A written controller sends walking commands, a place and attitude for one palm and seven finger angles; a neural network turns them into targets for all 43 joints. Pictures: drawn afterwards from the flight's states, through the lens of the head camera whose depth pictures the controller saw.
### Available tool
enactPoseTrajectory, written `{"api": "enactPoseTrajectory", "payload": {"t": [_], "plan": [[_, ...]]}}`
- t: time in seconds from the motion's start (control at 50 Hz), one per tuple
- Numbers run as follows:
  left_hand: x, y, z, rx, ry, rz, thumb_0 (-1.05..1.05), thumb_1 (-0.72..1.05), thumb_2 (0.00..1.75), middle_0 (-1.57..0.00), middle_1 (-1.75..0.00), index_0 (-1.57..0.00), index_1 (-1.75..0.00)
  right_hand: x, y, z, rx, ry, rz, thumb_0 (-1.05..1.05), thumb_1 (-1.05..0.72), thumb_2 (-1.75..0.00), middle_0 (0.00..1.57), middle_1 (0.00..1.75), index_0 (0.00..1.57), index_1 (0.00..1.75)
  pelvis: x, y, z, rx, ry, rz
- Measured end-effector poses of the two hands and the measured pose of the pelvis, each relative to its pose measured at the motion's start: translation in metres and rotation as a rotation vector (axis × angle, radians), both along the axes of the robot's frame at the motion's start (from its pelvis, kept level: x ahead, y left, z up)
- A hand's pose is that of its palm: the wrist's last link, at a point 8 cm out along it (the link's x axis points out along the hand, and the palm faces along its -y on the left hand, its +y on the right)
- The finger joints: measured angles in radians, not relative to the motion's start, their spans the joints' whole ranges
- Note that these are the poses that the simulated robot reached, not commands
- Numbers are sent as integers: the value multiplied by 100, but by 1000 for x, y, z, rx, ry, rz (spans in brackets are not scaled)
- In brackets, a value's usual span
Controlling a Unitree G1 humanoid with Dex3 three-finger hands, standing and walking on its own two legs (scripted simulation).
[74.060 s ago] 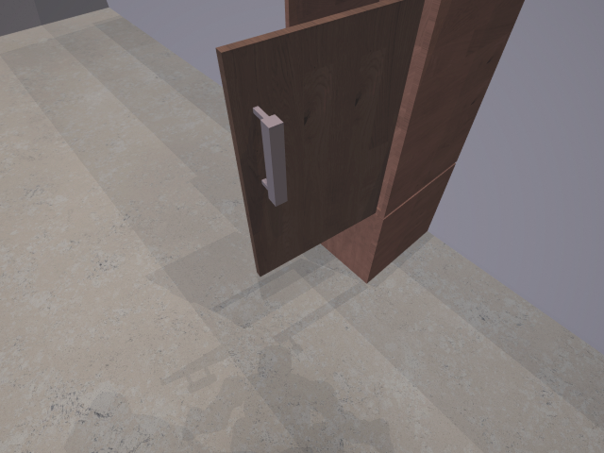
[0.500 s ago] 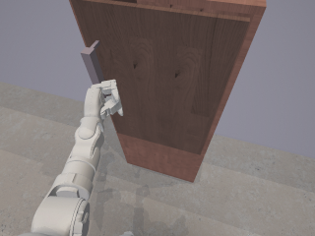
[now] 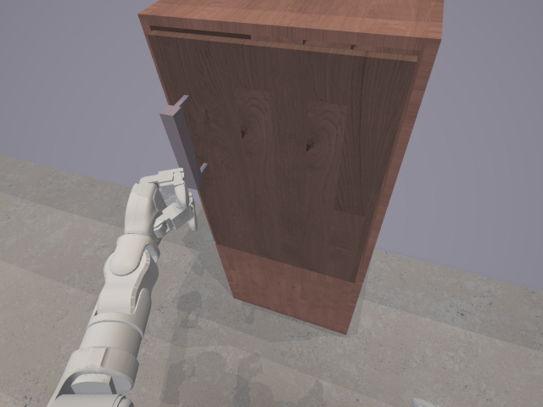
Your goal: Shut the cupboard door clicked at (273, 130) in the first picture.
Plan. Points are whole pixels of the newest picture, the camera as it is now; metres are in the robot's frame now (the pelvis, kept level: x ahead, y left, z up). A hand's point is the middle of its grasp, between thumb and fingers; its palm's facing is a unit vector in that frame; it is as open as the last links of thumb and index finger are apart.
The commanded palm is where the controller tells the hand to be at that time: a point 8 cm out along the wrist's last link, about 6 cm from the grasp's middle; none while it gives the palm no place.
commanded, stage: draw the hand back to the body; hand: left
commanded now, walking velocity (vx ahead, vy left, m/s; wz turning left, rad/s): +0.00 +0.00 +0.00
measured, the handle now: (190, 144) +0.56 +0.17 +0.08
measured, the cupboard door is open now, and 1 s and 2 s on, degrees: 0 0 0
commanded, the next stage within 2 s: step back with the hand held close in 1.28 s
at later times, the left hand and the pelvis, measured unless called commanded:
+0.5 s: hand (86, 270) +0.25 +0.22 +0.15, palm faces +0.19 -0.95 -0.24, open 3.4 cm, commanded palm +0.21 +0.27 +0.17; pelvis -0.01 +0.03 +0.03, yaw +1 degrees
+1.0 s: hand out of the picture +0.18 +0.31 +0.19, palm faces +0.48 -0.78 -0.41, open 6.8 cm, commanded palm +0.14 +0.34 +0.20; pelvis +0.00 +0.04 +0.03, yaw +1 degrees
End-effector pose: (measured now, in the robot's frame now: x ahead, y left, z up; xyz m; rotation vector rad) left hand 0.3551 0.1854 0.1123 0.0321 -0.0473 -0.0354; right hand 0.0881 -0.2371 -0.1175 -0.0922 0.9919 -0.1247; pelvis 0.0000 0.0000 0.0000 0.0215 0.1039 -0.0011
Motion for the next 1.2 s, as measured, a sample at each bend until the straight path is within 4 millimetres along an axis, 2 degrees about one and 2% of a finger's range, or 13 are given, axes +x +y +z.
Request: {"api": "enactPoseTrajectory", "payload": {"t": [0.1,0.22,0.36,0.48,0.58,0.68,0.94,1.02,1.2], "plan": [[-28,17,4,-7,2,-1,2,90,90,-130,-150,-130,-150,6,-5,9,-40,-30,-2,1,-91,-90,20,30,20,30,-3,3,4,-7,-35,5],[-58,34,21,-9,-35,-13,2,90,90,-127,-147,-128,-148,41,0,32,-66,-179,15,1,-91,-90,20,30,20,30,-7,10,8,-12,-74,7],[-95,55,38,165,-34,118,2,90,90,-115,-134,-116,-134,84,28,64,-72,-302,51,1,-91,-90,19,30,20,30,-9,19,20,-19,-125,11],[-128,78,45,207,-21,215,2,90,90,-100,-118,-101,-118,101,56,78,-52,-334,113,1,-91,-90,20,30,20,30,-6,28,27,-23,-161,12],[-149,100,56,244,-28,292,2,90,90,-87,-103,-88,-104,103,74,76,-37,-321,158,1,-91,-90,20,30,20,30,-4,33,30,-23,-182,18],[-166,120,67,286,-42,360,2,90,90,-74,-89,-74,-89,99,81,71,-26,-293,175,1,-91,-90,20,30,21,30,-2,38,31,-23,-190,19],[-213,155,93,420,-68,501,1,90,90,-38,-50,-39,-50,89,62,65,-56,-277,135,1,-91,-90,20,30,21,30,3,38,30,-26,-191,15],[-221,158,94,421,-75,541,1,90,90,-30,-40,-30,-41,91,57,66,-71,-289,141,1,-91,-90,20,30,20,30,2,37,30,-25,-195,21],[-214,144,87,377,-77,513,1,90,90,-22,-32,-22,-32,98,53,72,-77,-325,141,1,-91,-90,20,30,20,30,1,31,30,-23,-197,21]]}}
